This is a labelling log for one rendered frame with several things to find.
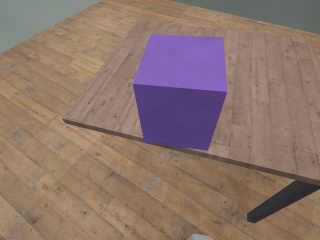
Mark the table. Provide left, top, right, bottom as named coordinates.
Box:
left=62, top=20, right=320, bottom=223

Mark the carton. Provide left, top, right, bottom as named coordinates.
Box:
left=133, top=34, right=228, bottom=151

